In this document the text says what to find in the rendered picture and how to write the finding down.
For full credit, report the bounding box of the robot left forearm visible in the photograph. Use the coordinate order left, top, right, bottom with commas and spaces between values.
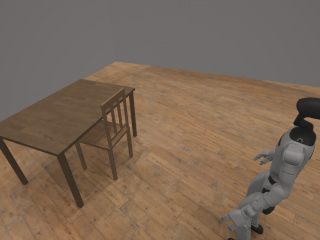
241, 187, 285, 219

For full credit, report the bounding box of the robot right thigh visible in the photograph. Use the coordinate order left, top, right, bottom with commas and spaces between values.
247, 169, 270, 196

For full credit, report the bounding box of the chair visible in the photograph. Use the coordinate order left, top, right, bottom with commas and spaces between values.
75, 87, 133, 181

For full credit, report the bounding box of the left robot hand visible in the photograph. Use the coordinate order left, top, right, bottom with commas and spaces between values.
221, 209, 247, 231

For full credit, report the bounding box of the table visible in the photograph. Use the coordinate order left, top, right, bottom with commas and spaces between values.
0, 79, 137, 208

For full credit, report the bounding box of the right robot hand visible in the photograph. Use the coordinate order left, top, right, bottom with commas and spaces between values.
253, 151, 273, 165

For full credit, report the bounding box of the robot head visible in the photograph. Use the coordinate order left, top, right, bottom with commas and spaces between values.
289, 97, 320, 146

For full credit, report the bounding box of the robot right forearm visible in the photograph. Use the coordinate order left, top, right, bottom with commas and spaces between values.
269, 149, 275, 158

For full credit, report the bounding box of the robot left upper arm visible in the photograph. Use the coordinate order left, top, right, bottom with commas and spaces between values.
270, 144, 305, 200

